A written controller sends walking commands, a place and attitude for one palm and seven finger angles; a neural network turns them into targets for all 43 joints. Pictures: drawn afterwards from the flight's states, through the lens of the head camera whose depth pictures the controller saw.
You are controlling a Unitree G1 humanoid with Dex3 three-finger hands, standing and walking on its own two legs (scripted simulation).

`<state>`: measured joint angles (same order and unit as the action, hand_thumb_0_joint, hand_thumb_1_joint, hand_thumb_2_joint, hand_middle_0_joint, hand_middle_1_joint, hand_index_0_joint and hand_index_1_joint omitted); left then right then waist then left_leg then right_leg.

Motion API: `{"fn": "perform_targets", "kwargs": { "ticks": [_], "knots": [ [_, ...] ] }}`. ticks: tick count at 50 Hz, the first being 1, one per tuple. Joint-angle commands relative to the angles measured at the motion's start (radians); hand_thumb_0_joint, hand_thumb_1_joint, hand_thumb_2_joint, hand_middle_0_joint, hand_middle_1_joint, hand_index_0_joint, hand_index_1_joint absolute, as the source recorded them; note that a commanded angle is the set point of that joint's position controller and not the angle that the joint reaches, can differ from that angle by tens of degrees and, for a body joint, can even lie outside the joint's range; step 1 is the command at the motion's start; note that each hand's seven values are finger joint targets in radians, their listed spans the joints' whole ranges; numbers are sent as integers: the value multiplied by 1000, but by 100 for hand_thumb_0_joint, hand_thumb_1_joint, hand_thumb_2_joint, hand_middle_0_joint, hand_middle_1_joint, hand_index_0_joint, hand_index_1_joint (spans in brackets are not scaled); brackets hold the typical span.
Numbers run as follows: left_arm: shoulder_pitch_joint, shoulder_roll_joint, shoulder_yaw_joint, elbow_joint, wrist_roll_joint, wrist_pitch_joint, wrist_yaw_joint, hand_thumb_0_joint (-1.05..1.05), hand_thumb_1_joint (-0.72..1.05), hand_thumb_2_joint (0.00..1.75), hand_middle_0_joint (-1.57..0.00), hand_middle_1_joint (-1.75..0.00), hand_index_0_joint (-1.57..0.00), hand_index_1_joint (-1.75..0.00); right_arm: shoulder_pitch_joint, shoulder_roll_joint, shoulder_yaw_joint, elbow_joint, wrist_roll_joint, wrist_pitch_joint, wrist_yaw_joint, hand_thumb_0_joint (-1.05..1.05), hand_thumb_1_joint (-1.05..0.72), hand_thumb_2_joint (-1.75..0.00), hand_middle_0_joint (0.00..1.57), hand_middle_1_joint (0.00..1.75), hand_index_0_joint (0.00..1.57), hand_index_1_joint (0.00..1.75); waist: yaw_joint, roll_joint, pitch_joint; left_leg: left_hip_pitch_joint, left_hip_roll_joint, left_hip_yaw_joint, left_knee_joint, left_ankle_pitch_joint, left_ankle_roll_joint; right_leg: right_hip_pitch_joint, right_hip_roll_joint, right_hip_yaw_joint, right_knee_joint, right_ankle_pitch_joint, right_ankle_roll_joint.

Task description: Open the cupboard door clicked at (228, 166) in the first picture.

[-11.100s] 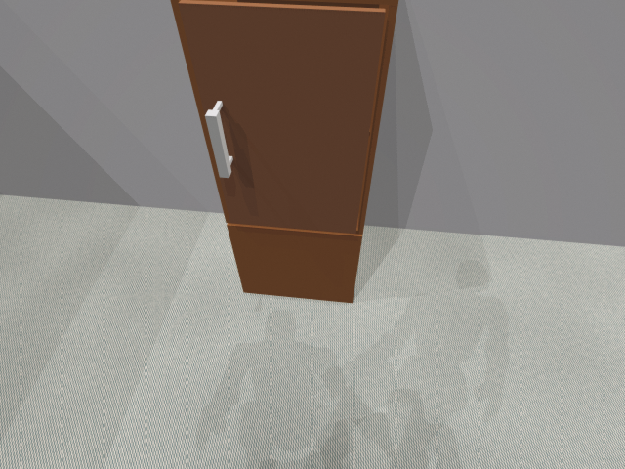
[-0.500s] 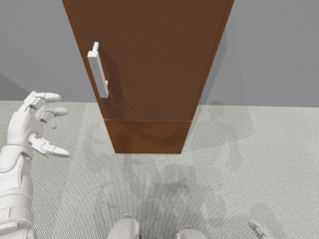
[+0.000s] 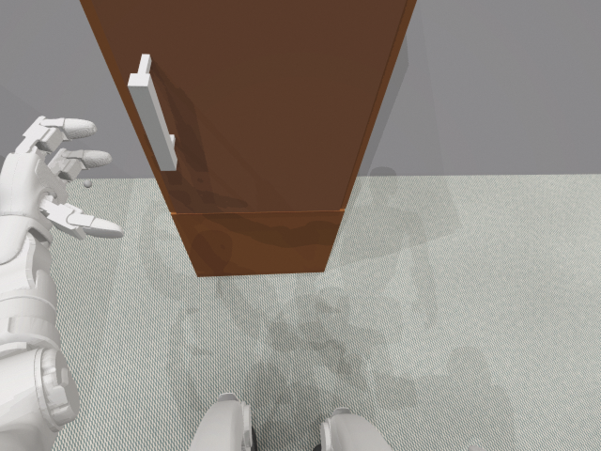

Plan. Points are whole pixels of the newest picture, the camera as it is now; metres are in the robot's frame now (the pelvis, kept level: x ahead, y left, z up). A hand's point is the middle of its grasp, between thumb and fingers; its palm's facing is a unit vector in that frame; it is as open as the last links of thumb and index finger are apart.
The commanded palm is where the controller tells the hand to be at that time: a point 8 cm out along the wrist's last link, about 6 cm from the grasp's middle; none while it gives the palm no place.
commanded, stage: move the hooked fingers beside the handle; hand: left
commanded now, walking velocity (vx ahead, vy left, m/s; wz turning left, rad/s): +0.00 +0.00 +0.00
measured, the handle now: (158, 117) +0.57 +0.21 +0.05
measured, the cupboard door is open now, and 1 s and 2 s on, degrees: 0 0 0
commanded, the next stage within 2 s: slide the fingers in behind the handle in 1.34 s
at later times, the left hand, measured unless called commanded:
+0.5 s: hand (103, 138) +0.51 +0.26 +0.07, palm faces +0.06 -1.00 -0.01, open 14.0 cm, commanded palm +0.50 +0.30 +0.06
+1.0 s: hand (96, 138) +0.52 +0.28 +0.06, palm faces +0.06 -1.00 +0.00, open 14.0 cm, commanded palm +0.51 +0.31 +0.05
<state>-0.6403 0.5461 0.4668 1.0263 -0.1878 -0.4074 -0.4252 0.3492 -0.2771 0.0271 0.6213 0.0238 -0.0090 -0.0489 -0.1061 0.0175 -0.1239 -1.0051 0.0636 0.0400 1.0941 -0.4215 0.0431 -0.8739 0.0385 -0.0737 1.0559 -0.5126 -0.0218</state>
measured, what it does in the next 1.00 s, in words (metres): stands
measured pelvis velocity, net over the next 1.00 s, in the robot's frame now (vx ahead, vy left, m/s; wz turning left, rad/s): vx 0.01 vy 0.01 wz -0.03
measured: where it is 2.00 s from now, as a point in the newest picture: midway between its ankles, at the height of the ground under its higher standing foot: outside the picture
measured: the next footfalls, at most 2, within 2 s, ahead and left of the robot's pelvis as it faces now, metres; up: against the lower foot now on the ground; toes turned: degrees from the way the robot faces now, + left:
none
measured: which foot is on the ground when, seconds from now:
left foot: down 0.00-1.00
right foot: down 0.00-1.00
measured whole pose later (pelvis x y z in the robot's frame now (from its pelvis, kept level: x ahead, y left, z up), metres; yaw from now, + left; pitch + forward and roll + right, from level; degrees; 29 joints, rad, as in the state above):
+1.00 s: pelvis +0.01 +0.01 -0.02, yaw -2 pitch +26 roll -6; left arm -0.94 0.74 0.52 1.22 -0.10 -0.35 -0.41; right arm 0.39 -0.28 0.06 0.63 0.00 0.09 -0.02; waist -0.19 0.02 -0.11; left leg -1.18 0.08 0.02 1.17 -0.45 0.06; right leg -1.02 0.06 -0.09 1.09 -0.52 -0.01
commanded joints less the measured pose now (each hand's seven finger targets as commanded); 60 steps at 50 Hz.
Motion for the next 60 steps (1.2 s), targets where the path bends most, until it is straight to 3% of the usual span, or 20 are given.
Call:
{"fn": "perform_targets", "kwargs": {
  "ticks": [1, 4, 10, 12, 17, 23, 26, 27, 30, 37, 40, 42, 44, 46, 49, 52, 56, 57, 58, 60],
  "knots": [
    [-434, 325, 51, -140, -7, -71, 12, 0, -50, 30, -30, -120, -30, -120, 107, -192, -63, -62, -3, -8, -14, 0, -90, -90, 20, 30, 20, 30, -11, 105, -380, 419, -18, -108, -112, 240, -4, -15, 20, 50, -143, 218, 0],
    [-511, 332, 29, -113, 13, -71, 16, 0, -50, 30, -30, -120, -30, -120, 118, -194, -60, -52, -5, -1, -15, 0, -90, -90, 20, 30, 20, 30, -30, 133, -376, 425, -14, -117, -106, 221, -4, -56, 20, 50, -141, 191, -1],
    [-546, 369, 53, -85, 23, -70, 19, 0, -50, 30, -30, -120, -30, -120, 152, -201, -59, -43, -16, 18, -10, 0, -90, -90, 20, 30, 20, 30, -30, 158, -467, 466, -11, -125, -74, 311, -6, -64, 26, 46, -115, 246, -4],
    [-565, 389, 53, -40, 30, -50, 20, 0, -50, 30, -30, -120, -30, -120, 155, -205, -54, -42, -14, 29, -8, 0, -90, -90, 20, 30, 20, 30, -42, 132, -426, 418, -8, -123, -73, 282, -4, -68, 26, 45, -121, 232, 2],
    [-630, 437, 70, -43, 50, -49, 32, 0, -50, 30, -30, -120, -30, -120, 175, -208, -52, -41, -20, 43, -6, 0, -90, -90, 20, 30, 20, 30, -48, 172, -464, 428, -6, -126, -56, 308, -5, -81, 29, 47, -111, 244, 0],
    [-713, 443, 44, 8, 73, -31, 41, 0, -50, 30, -30, -120, -30, -120, 199, -216, -45, -29, -25, 56, -3, 0, -90, -90, 20, 30, 20, 30, -84, 195, -445, 428, 2, -141, -46, 294, -6, -149, 32, 40, -107, 216, 1],
    [-731, 477, 64, 26, 79, -25, 41, 0, -50, 30, -30, -120, -30, -120, 215, -220, -42, -29, -28, 62, -1, 0, -90, -90, 20, 30, 20, 30, -83, 208, -478, 440, 4, -146, -32, 330, -7, -154, 35, 37, -97, 234, -2],
    [-759, 494, 66, 36, 84, -20, 43, 0, -50, 30, -30, -120, -30, -120, 217, -222, -38, -28, -28, 63, -1, 0, -90, -90, 20, 30, 20, 30, -95, 198, -466, 417, 5, -147, -27, 323, -5, -155, 35, 37, -96, 234, 0],
    [-683, 516, 93, 39, 91, -12, 38, 0, -50, 30, -30, -120, -30, -120, 228, -220, -39, -44, -31, 68, 4, 0, -90, -90, 20, 30, 20, 30, -65, 210, -512, 412, 1, -137, -21, 364, -4, -109, 38, 38, -83, 275, -4],
    [-680, 562, 130, -14, 83, -9, 26, 0, -50, 30, -30, -120, -30, -120, 231, -222, -44, -48, -29, 78, 8, 0, -90, -90, 20, 30, 20, 30, -66, 207, -527, 397, 5, -128, -10, 385, -2, -87, 41, 42, -82, 310, 3],
    [-679, 533, 120, -63, 76, -26, 23, 0, -50, 30, -30, -120, -30, -120, 232, -219, -48, -44, -30, 80, 13, 0, -90, -90, 20, 30, 20, 30, -62, 244, -548, 465, 7, -137, -14, 419, -7, -110, 46, 35, -82, 316, -4],
    [-707, 503, 94, -51, 73, -25, 19, 0, -50, 30, -30, -120, -30, -120, 232, -217, -47, -29, -29, 82, 13, 0, -90, -90, 20, 30, 20, 30, -82, 236, -518, 477, 11, -146, -18, 402, -8, -143, 46, 29, -92, 292, -1],
    [-676, 502, 95, -28, 72, -16, 17, 0, -50, 30, -30, -120, -30, -120, 232, -220, -48, -27, -28, 84, 12, 0, -90, -90, 20, 30, 20, 30, -74, 229, -502, 464, 8, -145, -25, 386, -8, -134, 46, 29, -98, 281, -3],
    [-701, 462, 61, -15, 67, -11, 10, 0, -50, 30, -30, -120, -30, -120, 230, -218, -46, -18, -28, 85, 10, 0, -90, -90, 20, 30, 20, 30, -90, 238, -490, 481, 10, -152, -22, 385, -9, -173, 44, 25, -98, 269, -3],
    [-668, 471, 72, -6, 66, -6, 12, 0, -50, 30, -30, -120, -30, -120, 228, -220, -46, -23, -29, 85, 10, 0, -90, -90, 20, 30, 20, 30, -77, 236, -478, 479, 8, -152, -30, 380, -11, -166, 43, 23, -103, 261, -6],
    [-726, 441, 39, -15, 68, -15, 21, 0, -50, 30, -30, -120, -30, -120, 222, -217, -43, -20, -31, 86, 8, 0, -90, -90, 20, 30, 20, 30, -96, 240, -465, 498, 12, -165, -29, 378, -14, -202, 43, 17, -96, 247, -6],
    [-707, 450, 60, -49, 70, -31, 38, 0, -50, 30, -30, -120, -30, -120, 222, -218, -48, -25, -36, 87, 13, 0, -90, -90, 20, 30, 20, 30, -73, 275, -526, 566, 15, -180, -33, 433, -25, -205, 43, 11, -87, 259, -11],
    [-707, 417, 38, -31, 68, -25, 39, 0, -50, 30, -30, -120, -30, -120, 217, -214, -47, -27, -34, 88, 14, 0, -90, -90, 20, 30, 20, 30, -87, 248, -505, 543, 14, -176, -30, 407, -21, -210, 43, 11, -90, 251, -7],
    [-716, 426, 42, -15, 71, -20, 42, 0, -50, 30, -30, -120, -30, -120, 216, -216, -45, -24, -34, 88, 13, 0, -90, -90, 20, 30, 20, 30, -93, 226, -482, 514, 14, -173, -29, 387, -17, -204, 41, 12, -92, 248, -5],
    [-705, 468, 71, -10, 79, -18, 50, 0, -50, 30, -30, -120, -30, -120, 219, -220, -43, -30, -35, 88, 12, 0, -90, -90, 20, 30, 20, 30, -79, 242, -486, 509, 11, -172, -30, 397, -18, -192, 42, 13, -84, 253, -11]
  ]
}}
